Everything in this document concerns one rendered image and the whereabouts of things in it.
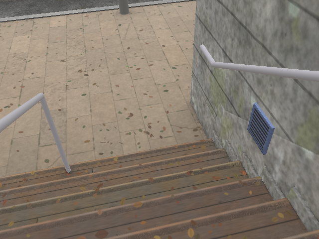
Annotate stairs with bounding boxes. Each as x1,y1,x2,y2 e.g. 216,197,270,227
0,138,319,239

